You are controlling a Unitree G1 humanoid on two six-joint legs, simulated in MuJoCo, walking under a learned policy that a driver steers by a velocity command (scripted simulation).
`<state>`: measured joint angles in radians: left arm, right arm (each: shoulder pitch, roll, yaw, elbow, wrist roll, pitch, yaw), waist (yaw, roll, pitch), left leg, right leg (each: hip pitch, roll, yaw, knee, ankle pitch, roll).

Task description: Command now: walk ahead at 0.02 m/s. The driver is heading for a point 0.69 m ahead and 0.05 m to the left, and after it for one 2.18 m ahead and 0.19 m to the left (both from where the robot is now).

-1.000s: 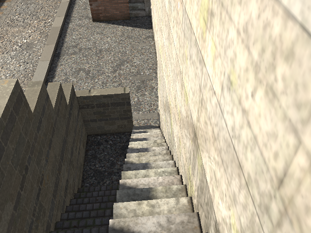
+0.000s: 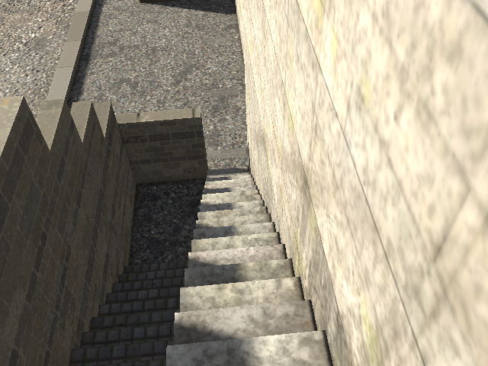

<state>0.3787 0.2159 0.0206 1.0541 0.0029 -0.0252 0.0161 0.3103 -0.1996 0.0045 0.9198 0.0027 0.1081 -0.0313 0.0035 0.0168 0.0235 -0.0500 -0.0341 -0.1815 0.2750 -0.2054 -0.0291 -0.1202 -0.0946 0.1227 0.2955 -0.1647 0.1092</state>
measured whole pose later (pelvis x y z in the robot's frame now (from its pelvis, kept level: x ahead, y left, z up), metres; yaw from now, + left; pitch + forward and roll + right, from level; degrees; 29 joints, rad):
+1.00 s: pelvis +0.02 +0.00 +0.00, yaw +0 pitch -1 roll +1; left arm 0.33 0.22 0.01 1.05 -0.01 -0.03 0.03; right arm 0.26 -0.21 0.00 0.93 0.01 0.10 -0.05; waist 0.00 0.03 0.03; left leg -0.01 -0.03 -0.18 0.25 -0.22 -0.02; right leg -0.09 -0.10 0.11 0.29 -0.19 0.11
